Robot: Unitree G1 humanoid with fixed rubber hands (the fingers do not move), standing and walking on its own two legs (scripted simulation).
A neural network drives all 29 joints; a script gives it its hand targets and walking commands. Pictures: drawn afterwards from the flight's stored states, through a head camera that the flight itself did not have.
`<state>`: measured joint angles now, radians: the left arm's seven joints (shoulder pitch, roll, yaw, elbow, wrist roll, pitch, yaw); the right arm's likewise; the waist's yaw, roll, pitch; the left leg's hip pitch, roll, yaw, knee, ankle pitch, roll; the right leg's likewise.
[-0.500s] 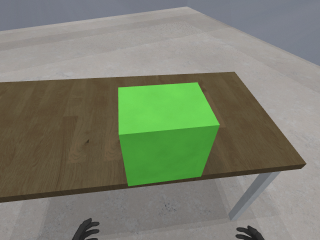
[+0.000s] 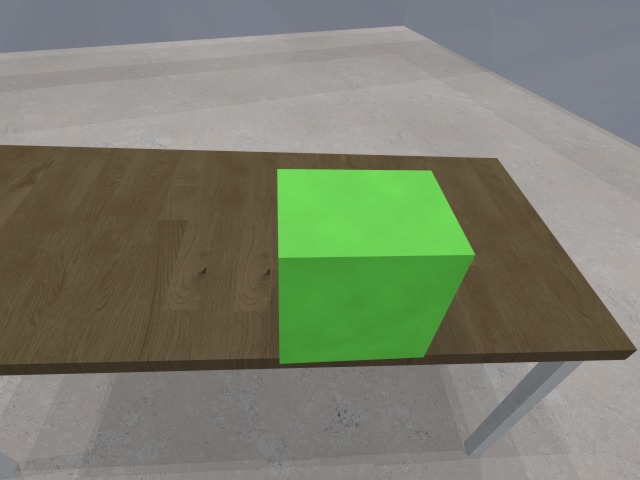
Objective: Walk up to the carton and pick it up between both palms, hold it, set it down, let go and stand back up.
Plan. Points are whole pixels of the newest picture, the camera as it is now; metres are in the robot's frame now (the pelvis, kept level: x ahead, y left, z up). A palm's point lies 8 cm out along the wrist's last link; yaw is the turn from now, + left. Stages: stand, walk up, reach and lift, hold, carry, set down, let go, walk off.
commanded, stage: stand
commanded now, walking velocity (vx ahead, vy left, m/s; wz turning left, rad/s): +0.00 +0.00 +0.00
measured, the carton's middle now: (354, 268) +0.44 -0.03 +0.02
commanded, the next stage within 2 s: none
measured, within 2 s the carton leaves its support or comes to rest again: neither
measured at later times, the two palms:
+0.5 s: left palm out of the picture -0.09 +0.21 -0.16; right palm out of the picture -0.05 -0.19 -0.14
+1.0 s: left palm out of the picture -0.09 +0.19 -0.16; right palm out of the picture -0.06 -0.21 -0.15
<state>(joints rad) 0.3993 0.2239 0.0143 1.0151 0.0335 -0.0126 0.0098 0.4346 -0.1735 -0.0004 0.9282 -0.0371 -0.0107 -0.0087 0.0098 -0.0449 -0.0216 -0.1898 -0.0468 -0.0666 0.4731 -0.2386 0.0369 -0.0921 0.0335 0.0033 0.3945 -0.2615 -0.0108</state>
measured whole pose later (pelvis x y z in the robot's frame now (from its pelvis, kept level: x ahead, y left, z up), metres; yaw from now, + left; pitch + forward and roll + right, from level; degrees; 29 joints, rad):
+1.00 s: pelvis -0.03 -0.01 +0.00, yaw +1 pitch -2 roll -1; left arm 0.36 0.11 0.01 1.19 0.03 -0.01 0.04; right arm 0.38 -0.10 0.01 1.08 -0.02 0.00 -0.03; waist 0.00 -0.01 0.00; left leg -0.25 -0.05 -0.09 0.47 -0.18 0.02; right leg -0.18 0.03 -0.01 0.47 -0.25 -0.02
